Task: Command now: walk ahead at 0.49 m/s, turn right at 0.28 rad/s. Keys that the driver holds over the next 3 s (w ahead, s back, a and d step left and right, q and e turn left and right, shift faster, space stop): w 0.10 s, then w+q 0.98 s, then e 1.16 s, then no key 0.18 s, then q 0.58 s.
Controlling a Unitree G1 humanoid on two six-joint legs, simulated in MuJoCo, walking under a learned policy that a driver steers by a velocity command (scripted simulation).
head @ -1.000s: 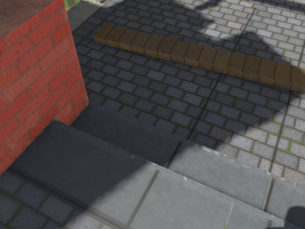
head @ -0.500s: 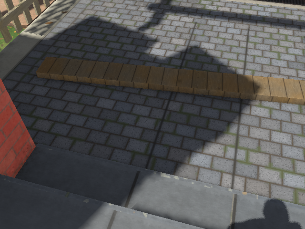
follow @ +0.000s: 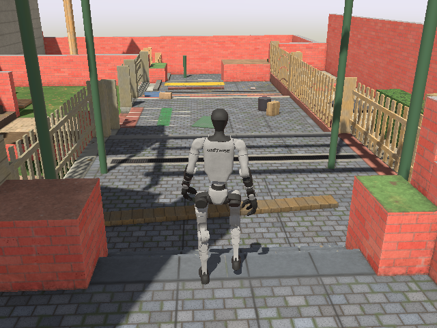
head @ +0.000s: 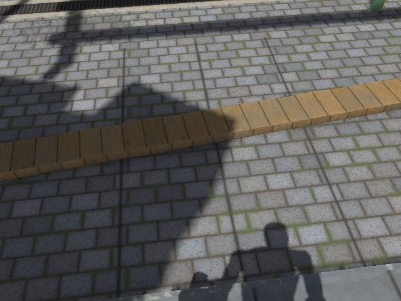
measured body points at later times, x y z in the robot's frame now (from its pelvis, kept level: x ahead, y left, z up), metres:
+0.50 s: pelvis +0.22 -0.06 -0.01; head +0.23 -0.07 +0.44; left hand +0.14 +0.17 -0.15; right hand +0.39 -0.27 -0.13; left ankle +0.31 +0.10 -0.67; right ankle +0.19 -0.15 -0.75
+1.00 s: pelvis +0.52 +0.07 -0.19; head +0.52 +0.08 +0.26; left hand +0.41 +0.29 -0.33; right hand +0.65 -0.15 -0.33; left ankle +0.48 +0.13 -0.91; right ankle +0.45 -0.13 -0.74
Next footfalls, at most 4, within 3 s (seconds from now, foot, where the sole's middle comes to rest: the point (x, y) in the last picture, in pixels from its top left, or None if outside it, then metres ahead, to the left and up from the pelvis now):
0.22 right None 0.23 -0.15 -0.78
0.86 left None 0.52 0.15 -0.95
1.28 right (175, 249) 0.90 0.10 -1.12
1.72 left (128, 261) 0.86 0.32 -1.12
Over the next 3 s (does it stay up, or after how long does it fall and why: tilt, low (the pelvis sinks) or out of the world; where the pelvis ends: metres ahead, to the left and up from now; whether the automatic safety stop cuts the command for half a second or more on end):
stays up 0.93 0.20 -0.36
